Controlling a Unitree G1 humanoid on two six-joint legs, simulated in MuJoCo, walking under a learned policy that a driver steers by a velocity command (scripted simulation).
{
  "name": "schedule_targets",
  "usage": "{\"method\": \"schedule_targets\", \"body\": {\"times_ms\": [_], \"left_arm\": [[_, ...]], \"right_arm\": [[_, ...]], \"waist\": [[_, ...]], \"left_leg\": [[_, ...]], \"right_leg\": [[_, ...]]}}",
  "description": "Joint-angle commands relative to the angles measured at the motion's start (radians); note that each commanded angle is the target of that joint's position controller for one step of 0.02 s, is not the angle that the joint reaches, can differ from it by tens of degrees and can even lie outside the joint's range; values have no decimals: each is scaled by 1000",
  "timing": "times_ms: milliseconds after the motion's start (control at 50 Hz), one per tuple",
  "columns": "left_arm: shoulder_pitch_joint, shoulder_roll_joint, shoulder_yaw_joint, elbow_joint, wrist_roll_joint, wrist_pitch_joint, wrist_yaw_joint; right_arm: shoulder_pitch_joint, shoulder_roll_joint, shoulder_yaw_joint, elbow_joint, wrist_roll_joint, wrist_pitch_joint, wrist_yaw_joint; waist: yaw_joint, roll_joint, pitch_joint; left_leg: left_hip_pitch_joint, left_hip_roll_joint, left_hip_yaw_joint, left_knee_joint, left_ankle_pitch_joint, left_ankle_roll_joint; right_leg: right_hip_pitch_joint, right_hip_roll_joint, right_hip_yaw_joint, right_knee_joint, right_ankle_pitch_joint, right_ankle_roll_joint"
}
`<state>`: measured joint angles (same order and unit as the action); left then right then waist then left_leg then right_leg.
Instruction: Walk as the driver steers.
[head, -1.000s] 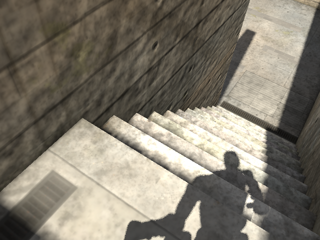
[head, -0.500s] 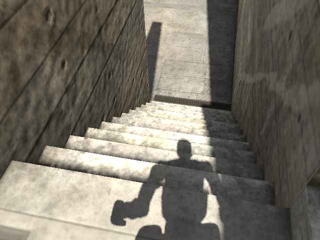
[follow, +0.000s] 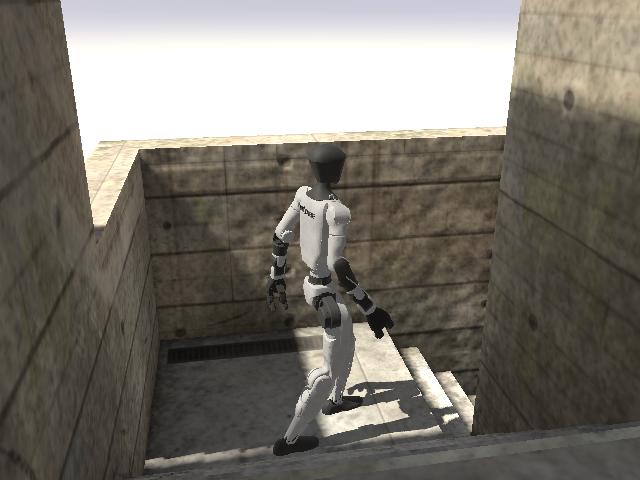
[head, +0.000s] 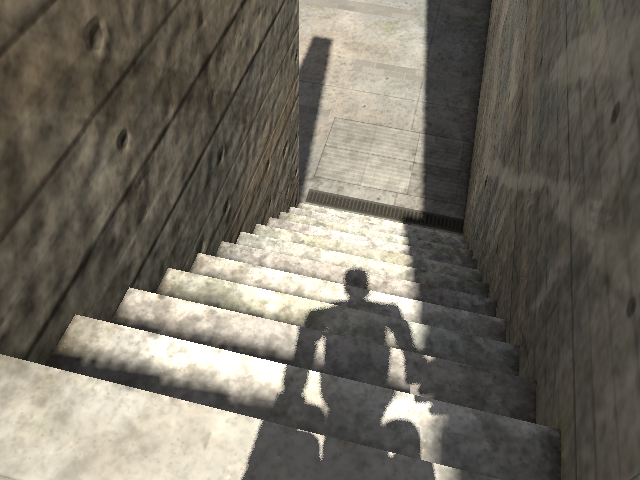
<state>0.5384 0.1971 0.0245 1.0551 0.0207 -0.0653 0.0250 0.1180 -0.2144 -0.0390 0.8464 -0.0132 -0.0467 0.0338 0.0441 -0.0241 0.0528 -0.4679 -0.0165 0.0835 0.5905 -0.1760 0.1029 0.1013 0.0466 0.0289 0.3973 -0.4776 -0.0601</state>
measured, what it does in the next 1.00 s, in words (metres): walks ahead: right foot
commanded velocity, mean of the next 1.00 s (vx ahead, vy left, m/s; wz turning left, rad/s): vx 0.49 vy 0.00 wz -0.01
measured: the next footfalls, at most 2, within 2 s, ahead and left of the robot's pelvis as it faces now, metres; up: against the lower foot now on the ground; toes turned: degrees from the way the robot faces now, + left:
right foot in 0.54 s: +0.39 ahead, -0.07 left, +0.00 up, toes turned -1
left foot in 1.34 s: +0.69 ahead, +0.16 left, -0.20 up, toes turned +2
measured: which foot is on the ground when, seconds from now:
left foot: down 0.00-0.52, up 0.54-1.00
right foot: down 0.00-0.02, up 0.04-0.52, down 0.54-1.00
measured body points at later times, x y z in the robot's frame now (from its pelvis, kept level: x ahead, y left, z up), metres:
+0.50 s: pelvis +0.24 +0.00 +0.01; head +0.26 +0.00 +0.46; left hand +0.42 +0.22 -0.10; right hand +0.17 -0.23 -0.13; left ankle +0.11 +0.08 -0.72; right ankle +0.36 -0.08 -0.70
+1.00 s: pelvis +0.43 -0.01 +0.01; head +0.41 -0.03 +0.46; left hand +0.38 +0.25 -0.12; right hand +0.50 -0.28 -0.13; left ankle +0.51 +0.14 -0.64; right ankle +0.35 -0.07 -0.72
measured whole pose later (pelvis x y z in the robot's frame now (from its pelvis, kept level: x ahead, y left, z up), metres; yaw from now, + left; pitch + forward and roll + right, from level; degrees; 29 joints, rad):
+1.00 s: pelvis +0.43 -0.01 +0.01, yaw -1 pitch -1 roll +1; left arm 0.53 0.23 0.02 0.94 0.01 -0.06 0.02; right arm 0.24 -0.25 -0.08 0.94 -0.04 0.07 -0.02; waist 0.04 0.02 -0.04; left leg -0.65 0.01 -0.07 1.12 -0.08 0.04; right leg -0.08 0.08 -0.03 0.49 -0.39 -0.11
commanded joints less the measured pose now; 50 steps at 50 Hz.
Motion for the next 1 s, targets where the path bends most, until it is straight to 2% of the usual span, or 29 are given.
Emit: {"method": "schedule_targets", "body": {"times_ms": [20, 40, 60, 80, 100, 140, 180, 220, 260, 360, 400, 460, 500, 520, 540, 560, 580, 600, 640, 660, 700, 720, 760, 780, 820, 860, 940, 980, 1000], "left_arm": [[4, 75, 12, -75, -25, -29, -9], [37, 85, 22, -80, -28, -29, -14], [-18, 140, 37, -90, -12, -23, -10], [-76, 132, 37, -100, -1, -20, -17], [-111, 99, 33, -106, 11, -17, -25], [-80, 67, 31, -88, 32, 17, -35], [-79, 53, 32, -90, 24, 36, -33], [-178, 67, 36, -127, 16, 49, -30], [-297, 80, 37, -167, 12, 48, -34], [-483, 29, 13, -240, 5, 32, -57], [-462, 37, 8, -235, 3, 44, -53], [-445, 74, 14, -244, 4, 44, -37], [-244, 114, 33, -189, 9, 34, -27], [-100, 126, 44, -152, 11, 19, -21], [11, 222, 64, -153, 23, 8, -10], [-44, 228, 55, -175, 0, 12, -19], [-99, 195, 61, -176, -38, 24, -28], [-200, 148, 44, -203, -24, 25, -32], [-242, 103, 25, -204, -4, 10, -36], [-212, 100, 23, -192, -6, -6, -30], [-171, 112, 22, -179, -16, -31, -27], [-162, 130, 25, -183, -13, -32, -26], [-107, 157, 23, -168, -28, -24, -14], [-72, 162, 25, -150, -20, -16, -11], [-51, 151, 19, -152, -25, -8, -11], [-18, 179, 26, -150, -10, -14, -13], [33, 171, 24, -140, -19, -12, -7], [65, 155, 20, -135, 0, -3, -6], [79, 175, 27, -133, 1, 2, -3]], "right_arm": [[511, -231, -65, 101, -22, -17, -33], [453, -248, -60, 93, 3, -1, -31], [308, -202, -49, 64, 18, 7, -34], [232, -144, -36, 44, 7, 6, -30], [198, -118, -29, 39, -7, -1, -27], [209, -76, -13, 56, -11, -17, -32], [277, -98, -16, 78, -11, -37, -32], [297, -100, -16, 81, -1, -45, -31], [328, -99, -12, 85, 2, -45, -36], [394, -93, 1, 103, 13, -42, -51], [392, -102, -1, 107, 4, -32, -50], [364, -118, -2, 103, 0, -20, -61], [327, -152, -10, 96, 0, -11, -76], [306, -156, -12, 97, 10, -4, -77], [366, -103, -2, 73, 19, 0, -77], [538, -14, 6, 94, 19, 4, -61], [447, -110, -21, 99, 0, 9, -67], [348, -146, -34, 66, 10, 7, -63], [291, -130, -40, 57, 15, 28, -63], [306, -111, -41, 63, 8, 49, -64], [283, -83, -41, 59, -1, 75, -66], [281, -78, -45, 62, -3, 80, -60], [262, -87, -49, 61, -11, 89, -49], [243, -77, -42, 62, -19, 98, -50], [187, -80, -44, 42, -13, 108, -51], [220, -108, -57, 65, -10, 113, -56], [132, -116, -58, 50, -27, 106, -58], [69, -120, -59, 39, -29, 103, -56], [57, -120, -57, 40, -31, 97, -54]], "waist": [[-213, 209, -264], [-163, 317, -306], [-105, 202, -130], [-85, 92, -30], [-61, 40, 30], [-19, 61, 25], [-13, 77, 19], [-15, 88, 52], [-35, 91, 79], [-67, 92, 62], [-60, 134, 28], [-42, 121, 15], [35, 107, -54], [112, 70, -106], [114, -118, -242], [-13, -198, -302], [26, -93, -179], [-4, -73, -60], [-51, -29, 18], [-69, -45, 10], [-86, -8, 1], [-95, -7, -5], [-84, -30, -7], [-71, -33, -15], [-62, -15, 0], [-55, -23, -43], [-34, -51, 21], [-11, -34, 47], [-7, -37, 40]], "left_leg": [[734, 278, -413, -149, -213, 108], [717, 411, -825, -367, -353, 183], [556, 407, -743, -391, -489, 179], [435, 376, -620, -390, -465, 172], [325, 324, -506, -413, -349, 142], [252, 254, -369, -412, -145, 111], [245, 237, -304, -420, -25, 116], [266, 222, -261, -449, -6, 118], [282, 204, -222, -464, 59, 110], [312, 162, -114, -391, 458, 55], [309, 166, -77, -349, 599, 44], [392, 194, -82, -255, 744, 60], [428, 196, -92, -60, 855, 52], [386, 172, -67, 163, 755, 35], [252, 83, -3, 553, 317, 2], [-65, -86, -101, 797, -430, -22], [-162, -43, -170, 810, -343, -15], [-166, -4, -169, 782, -258, -13], [-93, 36, -193, 657, -201, -22], [-54, 49, -193, 604, -181, -31], [-46, 45, -195, 527, -128, -47], [-75, 51, -199, 496, -84, -53], [-111, 49, -201, 439, -53, -68], [-115, 46, -169, 464, -35, -80], [-166, 50, -178, 441, 16, -92], [-223, 35, -181, 536, 108, -67], [-332, 30, -169, 553, 105, -65], [-389, 34, -146, 562, 96, -61], [-402, 35, -141, 545, 98, -56]], "right_leg": [[-487, -40, -21, 716, 434, -48], [-642, 76, 77, 924, -25, -50], [-705, 0, 122, 962, 43, -66], [-719, -44, 91, 953, 112, -71], [-703, -80, 72, 878, 151, -63], [-635, -101, 56, 797, 205, -35], [-643, -99, 31, 767, 243, -11], [-736, -121, 17, 681, 326, 3], [-792, -132, -9, 574, 410, 12], [-687, -83, -94, 290, 574, 16], [-587, -57, -105, 336, 535, 18], [-516, -24, -100, 288, 378, -20], [-338, 15, -80, 218, 297, -49], [-190, -3, -50, 90, 350, -71], [-6, -262, 245, 39, 426, -134], [164, -439, 621, -3, 490, -276], [21, -389, 535, -62, 335, -293], [-127, -358, 427, -117, 299, -281], [-295, -281, 277, -166, 398, -219], [-322, -265, 240, -175, 444, -196], [-316, -242, 199, -191, 546, -185], [-294, -233, 185, -186, 569, -183], [-254, -236, 165, -178, 691, -168], [-256, -237, 140, -165, 754, -159], [-238, -235, 131, -145, 776, -138], [-188, -235, 140, -74, 695, -151], [-164, -247, 164, 4, 746, -159], [-133, -252, 175, 46, 778, -179], [-112, -260, 184, 79, 776, -183]]}}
